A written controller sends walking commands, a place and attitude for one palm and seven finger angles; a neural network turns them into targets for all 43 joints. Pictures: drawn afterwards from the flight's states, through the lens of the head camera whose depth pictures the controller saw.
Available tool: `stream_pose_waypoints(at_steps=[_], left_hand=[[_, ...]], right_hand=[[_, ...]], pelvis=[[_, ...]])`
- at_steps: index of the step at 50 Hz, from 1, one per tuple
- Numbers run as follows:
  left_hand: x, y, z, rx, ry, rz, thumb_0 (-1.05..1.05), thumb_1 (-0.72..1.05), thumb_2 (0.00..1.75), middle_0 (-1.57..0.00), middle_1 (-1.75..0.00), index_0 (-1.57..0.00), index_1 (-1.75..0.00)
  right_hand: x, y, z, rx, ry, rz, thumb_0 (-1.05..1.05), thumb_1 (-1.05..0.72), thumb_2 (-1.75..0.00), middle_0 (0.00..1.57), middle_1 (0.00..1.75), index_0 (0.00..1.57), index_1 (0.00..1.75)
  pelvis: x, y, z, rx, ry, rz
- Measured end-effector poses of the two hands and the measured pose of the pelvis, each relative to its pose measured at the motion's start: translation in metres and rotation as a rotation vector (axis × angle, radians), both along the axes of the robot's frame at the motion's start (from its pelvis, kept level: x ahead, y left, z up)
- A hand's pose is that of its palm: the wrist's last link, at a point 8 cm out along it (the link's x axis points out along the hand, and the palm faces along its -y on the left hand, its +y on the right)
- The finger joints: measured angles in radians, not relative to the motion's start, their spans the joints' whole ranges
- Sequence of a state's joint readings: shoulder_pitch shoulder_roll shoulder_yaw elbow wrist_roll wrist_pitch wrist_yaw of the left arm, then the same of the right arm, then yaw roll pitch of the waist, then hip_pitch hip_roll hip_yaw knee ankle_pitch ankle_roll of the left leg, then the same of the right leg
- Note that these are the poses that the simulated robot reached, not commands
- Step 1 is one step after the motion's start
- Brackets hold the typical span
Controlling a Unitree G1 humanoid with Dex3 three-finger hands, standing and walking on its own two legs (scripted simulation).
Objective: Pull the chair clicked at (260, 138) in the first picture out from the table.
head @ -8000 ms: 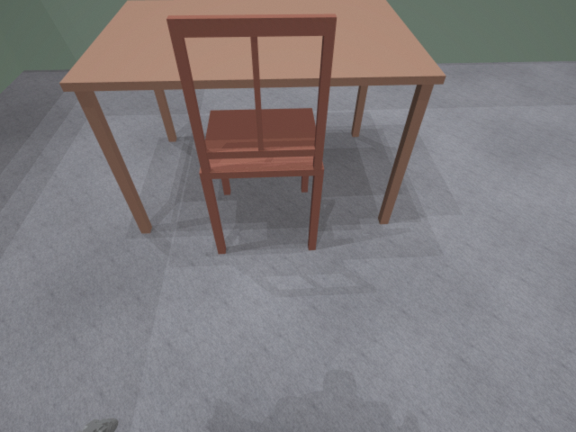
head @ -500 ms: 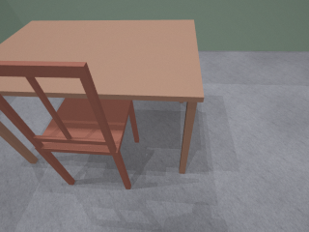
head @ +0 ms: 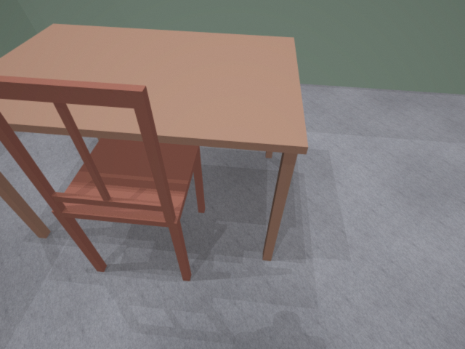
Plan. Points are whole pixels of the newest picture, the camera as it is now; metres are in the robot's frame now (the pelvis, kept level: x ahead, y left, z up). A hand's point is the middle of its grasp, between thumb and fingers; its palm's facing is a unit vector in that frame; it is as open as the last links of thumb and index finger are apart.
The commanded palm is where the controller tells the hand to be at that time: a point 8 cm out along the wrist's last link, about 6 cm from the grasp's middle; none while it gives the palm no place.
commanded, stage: come to a stop and stand still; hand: left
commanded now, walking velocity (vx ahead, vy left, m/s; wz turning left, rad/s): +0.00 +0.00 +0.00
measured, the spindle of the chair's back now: (86, 157) +0.57 +0.43 -0.05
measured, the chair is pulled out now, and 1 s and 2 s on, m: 0.00 0.00 0.00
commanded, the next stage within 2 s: look again from close up in 0.52 s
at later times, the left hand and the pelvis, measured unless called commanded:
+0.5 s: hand out of the picture -0.01 +0.18 -0.18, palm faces +0.04 -0.99 -0.16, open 7.4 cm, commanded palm none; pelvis +0.01 +0.03 +0.00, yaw -1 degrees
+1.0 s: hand out of the picture +0.04 +0.21 -0.17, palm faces +0.01 -0.97 -0.22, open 7.4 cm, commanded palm none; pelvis +0.03 +0.04 -0.01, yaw -1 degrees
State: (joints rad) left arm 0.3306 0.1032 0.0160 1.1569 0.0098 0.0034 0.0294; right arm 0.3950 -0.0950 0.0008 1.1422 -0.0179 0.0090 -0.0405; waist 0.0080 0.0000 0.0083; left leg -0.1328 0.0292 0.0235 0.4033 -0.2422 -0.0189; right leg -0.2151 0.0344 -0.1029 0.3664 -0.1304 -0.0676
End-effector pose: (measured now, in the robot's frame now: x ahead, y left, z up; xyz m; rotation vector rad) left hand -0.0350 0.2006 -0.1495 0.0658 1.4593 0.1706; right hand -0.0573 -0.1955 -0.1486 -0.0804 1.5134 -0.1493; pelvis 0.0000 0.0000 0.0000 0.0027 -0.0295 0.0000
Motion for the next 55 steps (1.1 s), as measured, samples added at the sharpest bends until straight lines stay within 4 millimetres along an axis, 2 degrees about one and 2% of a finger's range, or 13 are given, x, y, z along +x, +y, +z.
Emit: stream_pose_waypoints(at_steps=[7,13,23,35,42,49,55], left_hand=[[0.005,0.012,0.000,0.007,-0.016,-0.012,0.00,0.90,0.90,-0.20,-0.30,-0.20,-0.30],[0.012,0.021,0.001,0.013,-0.027,-0.023,0.00,0.90,0.90,-0.20,-0.30,-0.20,-0.30],[0.019,0.028,0.002,0.015,-0.024,-0.034,0.00,0.90,0.90,-0.20,-0.30,-0.20,-0.30],[0.024,0.035,0.000,0.032,-0.020,-0.066,0.00,0.90,0.90,-0.20,-0.30,-0.20,-0.30],[0.042,0.049,0.003,0.057,-0.053,-0.072,0.00,0.90,0.90,-0.20,-0.30,-0.20,-0.30],[0.064,0.057,0.008,0.080,-0.088,-0.081,0.01,0.92,0.90,-0.20,-0.30,-0.20,-0.30],[0.073,0.058,0.008,0.083,-0.088,-0.087,0.01,0.92,0.90,-0.20,-0.30,-0.20,-0.30]], right_hand=[[-0.013,0.016,0.001,0.012,0.022,-0.016,0.01,-0.91,-0.90,0.19,0.30,0.19,0.30],[-0.011,0.028,0.000,0.022,0.014,-0.022,0.01,-0.91,-0.90,0.20,0.30,0.20,0.30],[0.013,0.034,-0.002,0.020,-0.034,-0.013,0.01,-0.91,-0.90,0.20,0.30,0.20,0.30],[0.048,0.024,-0.007,0.002,-0.102,0.015,0.01,-0.91,-0.90,0.20,0.30,0.20,0.30],[0.071,0.025,-0.013,0.003,-0.165,0.032,0.01,-0.92,-0.90,0.19,0.30,0.19,0.30],[0.077,0.026,-0.013,0.008,-0.159,0.041,0.01,-0.92,-0.90,0.19,0.30,0.19,0.30],[0.074,0.025,-0.012,0.008,-0.130,0.041,0.01,-0.92,-0.90,0.20,0.30,0.20,0.30]], pelvis=[[0.000,0.010,0.000,0.003,0.004,-0.003],[0.002,0.018,0.000,0.005,0.004,-0.006],[0.007,0.027,0.000,0.006,0.004,-0.010],[0.013,0.032,-0.005,-0.002,0.017,-0.014],[0.023,0.038,-0.008,0.000,0.014,-0.006],[0.030,0.038,-0.006,0.006,0.007,-0.010],[0.032,0.036,-0.005,0.008,0.006,-0.013]])
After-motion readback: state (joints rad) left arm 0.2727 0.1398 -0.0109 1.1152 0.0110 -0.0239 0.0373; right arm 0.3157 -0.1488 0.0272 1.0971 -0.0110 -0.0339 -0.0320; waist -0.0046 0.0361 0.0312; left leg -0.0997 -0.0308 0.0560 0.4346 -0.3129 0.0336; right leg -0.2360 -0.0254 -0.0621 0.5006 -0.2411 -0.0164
